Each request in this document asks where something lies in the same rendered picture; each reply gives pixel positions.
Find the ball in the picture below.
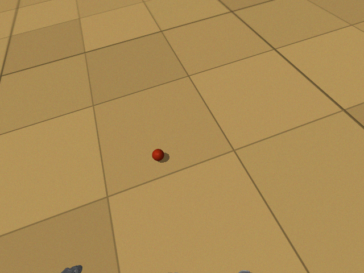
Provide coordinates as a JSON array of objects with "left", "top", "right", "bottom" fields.
[{"left": 152, "top": 149, "right": 164, "bottom": 161}]

